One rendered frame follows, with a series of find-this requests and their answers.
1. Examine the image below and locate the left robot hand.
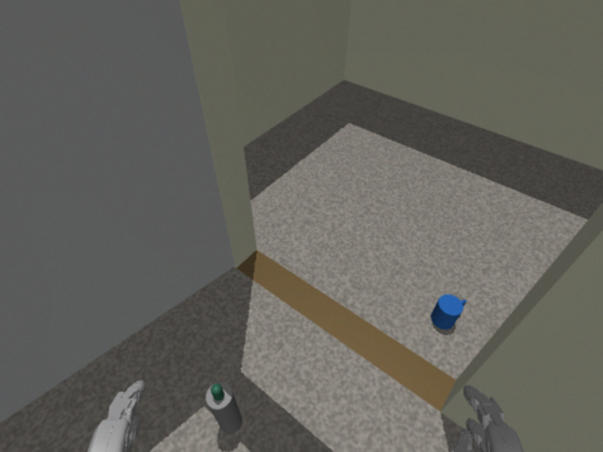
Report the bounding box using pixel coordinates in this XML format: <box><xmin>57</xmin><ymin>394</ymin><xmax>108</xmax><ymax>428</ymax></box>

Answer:
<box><xmin>88</xmin><ymin>380</ymin><xmax>145</xmax><ymax>452</ymax></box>

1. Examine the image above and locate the right robot hand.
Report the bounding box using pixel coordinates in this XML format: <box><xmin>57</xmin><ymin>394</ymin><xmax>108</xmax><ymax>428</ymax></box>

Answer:
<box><xmin>450</xmin><ymin>385</ymin><xmax>524</xmax><ymax>452</ymax></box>

